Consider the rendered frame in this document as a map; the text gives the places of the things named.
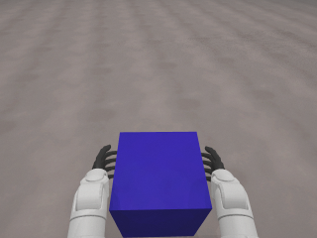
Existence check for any robot left hand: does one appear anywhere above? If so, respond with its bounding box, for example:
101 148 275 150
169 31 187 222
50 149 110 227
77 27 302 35
92 145 118 179

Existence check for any robot right forearm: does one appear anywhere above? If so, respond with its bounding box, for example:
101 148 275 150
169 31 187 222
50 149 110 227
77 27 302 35
211 169 259 238

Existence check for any carton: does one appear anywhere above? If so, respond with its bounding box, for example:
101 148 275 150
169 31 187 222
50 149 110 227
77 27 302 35
109 132 212 238

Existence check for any robot right hand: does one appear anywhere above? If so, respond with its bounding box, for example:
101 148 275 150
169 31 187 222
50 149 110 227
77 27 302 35
201 146 225 182

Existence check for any robot left forearm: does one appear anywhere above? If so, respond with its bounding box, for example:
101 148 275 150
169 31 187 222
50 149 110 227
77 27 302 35
67 169 109 238

